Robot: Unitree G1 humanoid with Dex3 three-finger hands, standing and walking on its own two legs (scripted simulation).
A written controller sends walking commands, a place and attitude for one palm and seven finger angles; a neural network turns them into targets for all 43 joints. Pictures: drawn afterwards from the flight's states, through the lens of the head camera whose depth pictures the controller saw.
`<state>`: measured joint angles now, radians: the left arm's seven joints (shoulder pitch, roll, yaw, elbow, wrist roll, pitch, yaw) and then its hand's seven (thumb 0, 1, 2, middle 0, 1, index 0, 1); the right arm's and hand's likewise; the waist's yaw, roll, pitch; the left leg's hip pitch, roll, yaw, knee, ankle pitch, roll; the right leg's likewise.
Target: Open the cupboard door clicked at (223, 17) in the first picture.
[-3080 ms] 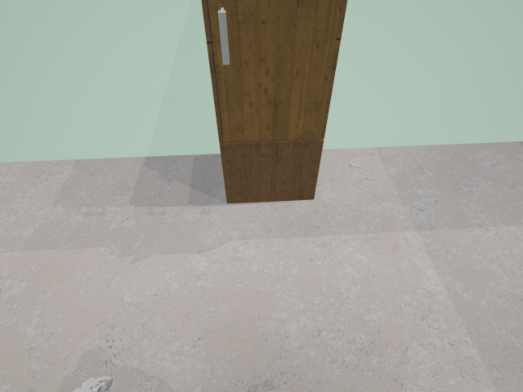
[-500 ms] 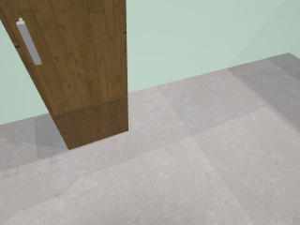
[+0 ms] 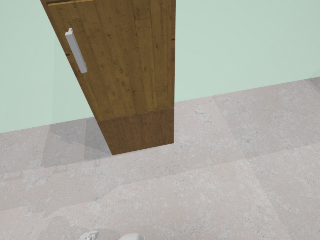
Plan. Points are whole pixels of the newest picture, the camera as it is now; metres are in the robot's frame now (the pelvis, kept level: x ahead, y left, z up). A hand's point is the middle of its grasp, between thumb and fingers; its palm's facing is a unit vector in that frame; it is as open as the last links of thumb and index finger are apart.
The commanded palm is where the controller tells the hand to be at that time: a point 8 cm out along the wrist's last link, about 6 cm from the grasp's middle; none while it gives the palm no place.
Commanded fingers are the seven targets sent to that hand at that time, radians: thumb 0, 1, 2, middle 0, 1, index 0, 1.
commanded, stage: turn to face it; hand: left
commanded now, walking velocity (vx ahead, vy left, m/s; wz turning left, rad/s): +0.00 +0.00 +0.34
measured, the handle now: (77, 51) +0.75 +0.32 +0.09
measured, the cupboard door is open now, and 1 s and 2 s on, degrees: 0 0 0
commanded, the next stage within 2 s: take the last steps up to it in 0.18 s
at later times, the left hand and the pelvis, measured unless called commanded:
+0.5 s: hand out of the picture -0.04 +0.27 -0.18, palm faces +0.20 -0.96 -0.19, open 7.4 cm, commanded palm none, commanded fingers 0.00 0.90 0.90 -0.20 -0.30 -0.20 -0.30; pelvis +0.01 +0.07 +0.01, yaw +8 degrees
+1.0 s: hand (101, 232) +0.18 +0.19 -0.16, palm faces +0.18 -0.96 -0.22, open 7.3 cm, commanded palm none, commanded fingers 0.00 0.90 0.90 -0.20 -0.30 -0.20 -0.30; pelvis +0.13 +0.00 +0.00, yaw +9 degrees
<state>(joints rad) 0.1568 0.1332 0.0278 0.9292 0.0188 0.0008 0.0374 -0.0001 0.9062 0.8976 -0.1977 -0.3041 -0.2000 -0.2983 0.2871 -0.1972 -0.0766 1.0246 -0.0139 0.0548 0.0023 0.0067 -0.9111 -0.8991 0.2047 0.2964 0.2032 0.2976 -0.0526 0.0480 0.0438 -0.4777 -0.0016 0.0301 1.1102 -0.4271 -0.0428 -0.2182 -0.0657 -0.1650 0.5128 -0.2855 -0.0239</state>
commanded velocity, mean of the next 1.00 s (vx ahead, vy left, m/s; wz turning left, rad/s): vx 0.21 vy -0.06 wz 0.08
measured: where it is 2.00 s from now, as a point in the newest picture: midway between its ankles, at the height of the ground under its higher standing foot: outside the picture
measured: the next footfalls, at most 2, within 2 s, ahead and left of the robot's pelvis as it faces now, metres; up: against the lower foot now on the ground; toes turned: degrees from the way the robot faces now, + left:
left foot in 0.26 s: +0.02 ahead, +0.15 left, +0.00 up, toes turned +12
right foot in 0.88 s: +0.21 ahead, -0.09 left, +0.00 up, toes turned +1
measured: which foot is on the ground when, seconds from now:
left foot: up 0.00-0.24, down 0.26-0.88, up 0.90-1.00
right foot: down 0.00-0.26, up 0.28-0.86, down 0.88-1.00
